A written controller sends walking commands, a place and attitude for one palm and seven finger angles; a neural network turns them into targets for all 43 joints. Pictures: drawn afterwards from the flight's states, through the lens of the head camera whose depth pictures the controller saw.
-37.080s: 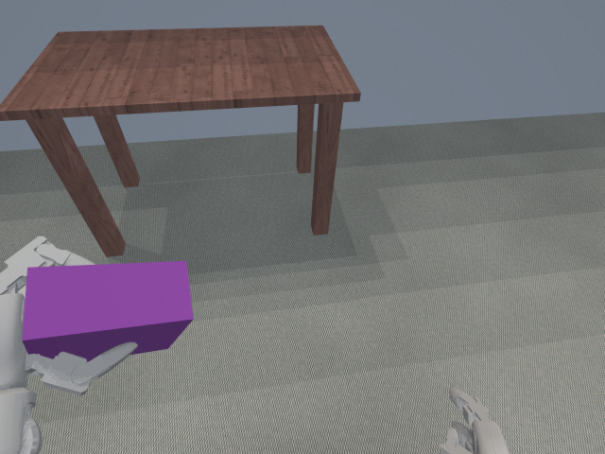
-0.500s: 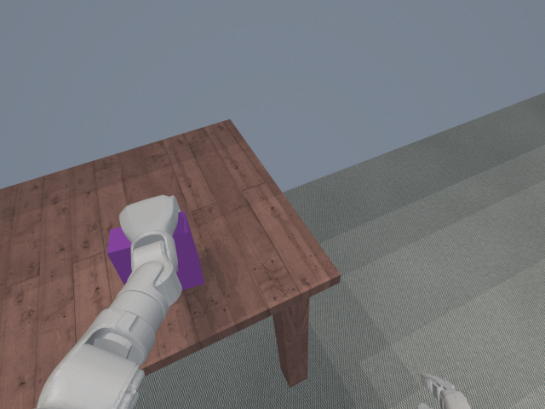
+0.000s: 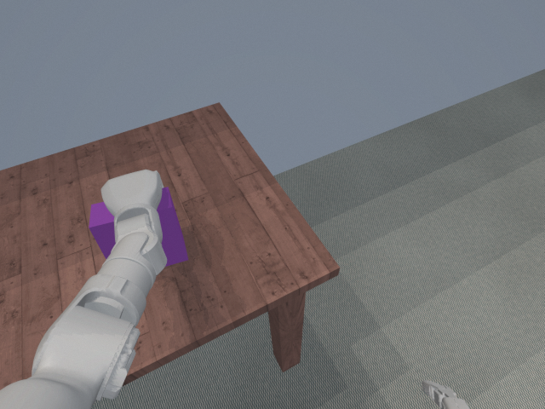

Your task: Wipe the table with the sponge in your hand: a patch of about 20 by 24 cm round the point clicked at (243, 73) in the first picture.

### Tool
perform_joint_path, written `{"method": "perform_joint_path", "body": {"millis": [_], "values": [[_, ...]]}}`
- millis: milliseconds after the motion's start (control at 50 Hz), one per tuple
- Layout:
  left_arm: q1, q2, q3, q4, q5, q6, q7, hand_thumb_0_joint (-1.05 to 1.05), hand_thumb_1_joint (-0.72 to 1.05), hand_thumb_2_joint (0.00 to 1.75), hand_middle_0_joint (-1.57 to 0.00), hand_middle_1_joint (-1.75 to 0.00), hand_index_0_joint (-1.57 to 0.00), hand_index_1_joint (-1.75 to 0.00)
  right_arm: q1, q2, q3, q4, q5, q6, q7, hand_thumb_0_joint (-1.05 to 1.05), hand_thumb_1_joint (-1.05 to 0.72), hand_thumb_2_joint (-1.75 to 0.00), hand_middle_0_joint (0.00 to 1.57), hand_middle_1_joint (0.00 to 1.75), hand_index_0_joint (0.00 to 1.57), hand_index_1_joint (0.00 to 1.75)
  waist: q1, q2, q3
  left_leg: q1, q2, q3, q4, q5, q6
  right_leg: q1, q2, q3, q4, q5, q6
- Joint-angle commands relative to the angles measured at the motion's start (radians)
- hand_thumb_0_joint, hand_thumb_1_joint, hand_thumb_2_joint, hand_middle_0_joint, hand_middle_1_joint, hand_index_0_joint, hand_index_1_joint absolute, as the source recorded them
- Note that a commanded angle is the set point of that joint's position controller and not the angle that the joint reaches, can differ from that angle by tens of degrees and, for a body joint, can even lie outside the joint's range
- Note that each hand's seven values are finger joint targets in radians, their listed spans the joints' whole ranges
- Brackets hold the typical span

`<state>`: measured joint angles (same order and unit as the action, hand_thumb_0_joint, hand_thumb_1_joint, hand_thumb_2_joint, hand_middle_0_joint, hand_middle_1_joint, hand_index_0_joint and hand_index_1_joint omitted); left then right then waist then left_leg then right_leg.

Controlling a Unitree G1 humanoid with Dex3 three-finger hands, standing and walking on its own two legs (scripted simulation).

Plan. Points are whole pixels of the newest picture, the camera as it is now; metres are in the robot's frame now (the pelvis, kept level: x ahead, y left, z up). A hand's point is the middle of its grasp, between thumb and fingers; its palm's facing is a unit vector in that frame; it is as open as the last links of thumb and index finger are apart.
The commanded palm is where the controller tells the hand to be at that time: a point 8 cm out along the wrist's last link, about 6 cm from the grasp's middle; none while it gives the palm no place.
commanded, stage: wipe forward along the third lane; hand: left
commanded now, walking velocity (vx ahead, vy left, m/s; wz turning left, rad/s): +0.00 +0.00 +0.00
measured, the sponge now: (146, 242) +0.40 +0.24 -0.01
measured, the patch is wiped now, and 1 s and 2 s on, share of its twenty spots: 0.95 0.95 0.95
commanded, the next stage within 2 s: wipe back along the third lane in 0.08 s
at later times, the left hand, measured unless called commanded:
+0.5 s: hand (137, 208) +0.44 +0.25 +0.04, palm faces -0.02 -0.04 -1.00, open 10.1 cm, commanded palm +0.39 +0.24 +0.07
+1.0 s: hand (142, 225) +0.40 +0.23 +0.04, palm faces +0.00 -0.06 -1.00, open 10.1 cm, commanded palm +0.34 +0.20 +0.07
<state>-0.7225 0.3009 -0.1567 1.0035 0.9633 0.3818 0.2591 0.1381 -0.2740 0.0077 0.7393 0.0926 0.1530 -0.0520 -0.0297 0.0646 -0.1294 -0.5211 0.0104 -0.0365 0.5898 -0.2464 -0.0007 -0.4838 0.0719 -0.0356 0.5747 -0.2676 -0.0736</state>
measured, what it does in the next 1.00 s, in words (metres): shifts its weight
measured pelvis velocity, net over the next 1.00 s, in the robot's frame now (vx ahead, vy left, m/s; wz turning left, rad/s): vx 0.05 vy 0.05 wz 0.02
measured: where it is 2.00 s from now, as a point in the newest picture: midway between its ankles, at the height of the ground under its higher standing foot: outside the picture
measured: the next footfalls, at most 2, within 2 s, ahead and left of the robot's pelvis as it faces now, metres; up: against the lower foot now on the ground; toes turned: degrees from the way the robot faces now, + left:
none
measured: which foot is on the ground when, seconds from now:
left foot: down 0.00-1.00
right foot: down 0.00-1.00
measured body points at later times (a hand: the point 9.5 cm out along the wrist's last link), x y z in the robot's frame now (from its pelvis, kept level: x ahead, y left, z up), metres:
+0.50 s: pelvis +0.02 +0.04 +0.00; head +0.04 +0.03 +0.45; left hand +0.43 +0.25 +0.09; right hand +0.12 -0.22 -0.13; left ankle +0.02 +0.13 -0.73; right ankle +0.01 -0.07 -0.73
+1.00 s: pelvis +0.05 +0.05 +0.01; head +0.04 +0.04 +0.46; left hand +0.39 +0.23 +0.10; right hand +0.28 -0.15 -0.08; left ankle +0.02 +0.13 -0.73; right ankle +0.01 -0.07 -0.73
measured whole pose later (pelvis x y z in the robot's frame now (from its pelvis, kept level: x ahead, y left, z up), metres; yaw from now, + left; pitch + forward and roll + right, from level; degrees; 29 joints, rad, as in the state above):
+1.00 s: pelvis +0.05 +0.05 +0.01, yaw +1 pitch +7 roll -2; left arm -0.45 0.13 -0.45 0.57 0.97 0.66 0.28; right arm -0.01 -0.23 0.01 0.66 0.09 0.28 0.07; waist 0.07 0.05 -0.16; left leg -0.37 -0.05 -0.03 0.57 -0.31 0.06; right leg -0.30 0.01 -0.03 0.50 -0.31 -0.02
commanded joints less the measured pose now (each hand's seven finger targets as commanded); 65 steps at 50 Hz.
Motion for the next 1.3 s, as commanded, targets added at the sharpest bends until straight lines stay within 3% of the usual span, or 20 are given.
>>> {"method": "perform_joint_path", "body": {"millis": [0,80,100,140,200,240,320,380,400,460,520,540,600,660,680,840,1000,1160,1220,1280], "values": [[-0.355,0.277,0.059,-0.028,0.054,0.03,0.043,0.0,0.1,1.3,-1.2,-1.6,-1.2,-1.6,-0.044,-0.124,-0.04,-0.105,-0.009,-0.04,-0.005,0.0,-0.9,-0.9,0.2,0.3,0.2,0.3,-0.016,-0.129,-0.24,0.026,-0.029,0.032,-0.04,0.028,0.051,0.168,-0.073,0.094,-0.115,0.177,0.044],[-0.412,0.279,0.041,0.006,0.053,0.028,0.044,0.0,0.1,1.3,-1.2,-1.6,-1.2,-1.6,-0.017,-0.127,-0.04,-0.097,-0.01,-0.042,-0.002,0.0,-0.9,-0.9,0.2,0.3,0.2,0.3,-0.043,-0.13,-0.25,0.019,-0.026,0.04,-0.029,0.034,0.052,0.165,-0.075,0.089,-0.11,0.205,0.052],[-0.408,0.318,0.077,0.019,0.052,0.029,0.04,0.0,0.1,1.3,-1.2,-1.6,-1.2,-1.6,-0.013,-0.13,-0.039,-0.094,-0.011,-0.041,-0.002,0.0,-0.9,-0.9,0.2,0.3,0.2,0.3,-0.027,-0.111,-0.265,0.015,-0.028,0.032,-0.037,0.043,0.05,0.175,-0.073,0.086,-0.107,0.206,0.045],[-0.41,0.31,0.065,0.042,0.059,0.028,0.04,0.0,0.1,1.3,-1.2,-1.6,-1.2,-1.6,0.007,-0.131,-0.042,-0.091,-0.012,-0.039,0.001,0.0,-0.9,-0.9,0.2,0.3,0.2,0.3,-0.038,-0.118,-0.266,0.018,-0.025,0.036,-0.026,0.057,0.051,0.17,-0.071,0.077,-0.097,0.231,0.048],[-0.358,0.236,0.04,0.024,0.05,0.016,0.028,0.0,0.1,1.3,-1.2,-1.6,-1.2,-1.6,0.007,-0.121,-0.05,-0.104,-0.012,-0.041,0.011,0.0,-0.9,-0.9,0.2,0.3,0.2,0.3,-0.017,-0.08,-0.313,0.056,-0.023,0.033,-0.03,0.109,0.05,0.183,-0.067,0.065,-0.091,0.279,0.038],[-0.269,0.222,0.051,0.014,0.043,0.006,0.029,0.0,0.1,1.3,-1.2,-1.6,-1.2,-1.6,0.014,-0.122,-0.057,-0.11,-0.016,-0.035,0.019,0.0,-0.9,-0.9,0.2,0.3,0.2,0.3,0.001,-0.105,-0.336,0.077,-0.019,0.038,-0.023,0.151,0.049,0.208,-0.063,0.058,-0.083,0.329,0.037],[-0.178,0.106,0.004,-0.053,0.011,-0.002,0.041,0.0,0.1,1.3,-1.2,-1.6,-1.2,-1.6,-0.009,-0.112,-0.064,-0.125,-0.014,-0.029,0.033,0.0,-0.9,-0.9,0.2,0.3,0.2,0.3,0.014,-0.12,-0.299,0.113,-0.013,0.035,-0.039,0.18,0.047,0.193,-0.052,0.042,-0.093,0.334,0.03],[-0.129,0.061,-0.009,-0.082,-0.019,0.035,0.063,0.0,0.1,1.3,-1.2,-1.6,-1.2,-1.6,-0.045,-0.112,-0.065,-0.128,-0.007,-0.025,0.043,0.0,-0.9,-0.9,0.2,0.3,0.2,0.3,0.023,-0.165,-0.25,0.126,-0.009,0.034,-0.063,0.164,0.045,0.186,-0.048,0.032,-0.113,0.295,0.03],[-0.131,0.055,-0.005,-0.098,-0.034,0.049,0.065,0.0,0.1,1.3,-1.2,-1.6,-1.2,-1.6,-0.068,-0.108,-0.06,-0.133,-0.002,-0.024,0.044,0.0,-0.9,-0.9,0.2,0.3,0.2,0.3,0.034,-0.146,-0.243,0.129,-0.01,0.024,-0.076,0.17,0.043,0.189,-0.048,0.025,-0.111,0.279,0.025],[-0.157,-0.003,-0.065,-0.107,-0.032,0.103,0.07,0.0,0.1,1.3,-1.2,-1.6,-1.2,-1.6,-0.091,-0.105,-0.059,-0.121,0.003,-0.015,0.051,0.0,-0.9,-0.9,0.2,0.3,0.2,0.3,0.022,-0.12,-0.193,0.179,-0.003,0.016,-0.093,0.154,0.037,0.134,-0.041,0.006,-0.126,0.198,0.02],[-0.145,-0.053,-0.102,-0.149,-0.041,0.145,0.062,0.0,0.1,1.3,-1.2,-1.6,-1.2,-1.6,-0.122,-0.096,-0.056,-0.129,0.002,-0.005,0.06,0.0,-0.9,-0.9,0.2,0.3,0.2,0.3,0.038,-0.068,-0.226,0.243,0.0,0.005,-0.099,0.197,0.031,0.133,-0.033,-0.007,-0.12,0.19,0.007],[-0.142,-0.05,-0.101,-0.15,-0.037,0.159,0.061,0.0,0.1,1.3,-1.2,-1.6,-1.2,-1.6,-0.13,-0.097,-0.055,-0.128,0.002,0.002,0.061,0.0,-0.9,-0.9,0.2,0.3,0.2,0.3,0.037,-0.081,-0.23,0.253,0.002,0.003,-0.098,0.215,0.027,0.135,-0.033,-0.008,-0.117,0.203,0.005],[-0.145,-0.142,-0.161,-0.206,-0.047,0.186,0.043,0.0,0.1,1.3,-1.2,-1.6,-1.2,-1.6,-0.166,-0.084,-0.056,-0.147,0.001,0.013,0.067,0.0,-0.9,-0.9,0.2,0.3,0.2,0.3,0.039,-0.096,-0.266,0.301,0.01,-0.014,-0.095,0.28,0.02,0.137,-0.028,-0.022,-0.103,0.23,-0.002],[-0.097,-0.141,-0.17,-0.229,-0.043,0.212,0.032,0.0,0.1,1.3,-1.2,-1.6,-1.2,-1.6,-0.185,-0.088,-0.052,-0.156,-0.004,0.033,0.076,0.0,-0.9,-0.9,0.2,0.3,0.2,0.3,0.047,-0.111,-0.257,0.315,0.008,-0.015,-0.088,0.311,0.015,0.154,-0.029,-0.023,-0.101,0.262,-0.005],[-0.099,-0.179,-0.208,-0.254,-0.042,0.215,0.023,0.0,0.1,1.3,-1.2,-1.6,-1.2,-1.6,-0.193,-0.086,-0.05,-0.164,-0.005,0.037,0.079,0.0,-0.9,-0.9,0.2,0.3,0.2,0.3,0.042,-0.119,-0.255,0.318,0.005,-0.012,-0.081,0.329,0.018,0.165,-0.031,-0.024,-0.099,0.294,-0.005],[0.058,-0.21,-0.259,-0.412,-0.035,0.25,-0.01,0.0,0.1,1.3,-1.2,-1.6,-1.2,-1.6,-0.261,-0.084,-0.046,-0.201,-0.007,0.081,0.112,0.0,-0.9,-0.9,0.2,0.3,0.2,0.3,0.062,-0.115,-0.256,0.36,0.01,-0.029,-0.049,0.506,0.016,0.219,-0.04,-0.026,-0.069,0.421,-0.013],[0.198,-0.251,-0.333,-0.611,-0.044,0.286,-0.046,0.0,0.1,1.3,-1.2,-1.6,-1.2,-1.6,-0.337,-0.074,-0.034,-0.25,0.005,0.1,0.143,0.0,-0.9,-0.9,0.2,0.3,0.2,0.3,0.072,-0.128,-0.235,0.34,0.009,-0.031,-0.043,0.517,0.024,0.268,-0.046,-0.024,-0.05,0.461,-0.016],[0.238,-0.247,-0.35,-0.669,-0.034,0.315,-0.048,0.0,0.1,1.3,-1.2,-1.6,-1.2,-1.6,-0.366,-0.076,-0.025,-0.251,0.007,0.099,0.146,0.0,-0.9,-0.9,0.2,0.3,0.2,0.3,0.08,-0.138,-0.205,0.313,-0.003,-0.017,-0.057,0.382,0.028,0.266,-0.04,-0.016,-0.049,0.4,-0.021],[0.254,-0.205,-0.315,-0.687,-0.032,0.311,-0.043,0.0,0.1,1.3,-1.2,-1.6,-1.2,-1.6,-0.375,-0.079,-0.023,-0.251,0.006,0.098,0.14,0.0,-0.9,-0.9,0.2,0.3,0.2,0.3,0.087,-0.14,-0.207,0.299,-0.01,-0.01,-0.063,0.328,0.03,0.281,-0.04,-0.005,-0.051,0.381,-0.021],[0.249,-0.199,-0.315,-0.672,-0.027,0.315,-0.043,0.0,0.1,1.3,-1.2,-1.6,-1.2,-1.6,-0.381,-0.077,-0.019,-0.248,0.011,0.095,0.134,0.0,-0.9,-0.9,0.2,0.3,0.2,0.3,0.084,-0.153,-0.158,0.273,-0.016,-0.002,-0.079,0.247,0.03,0.261,-0.04,0.006,-0.072,0.312,-0.017]]}}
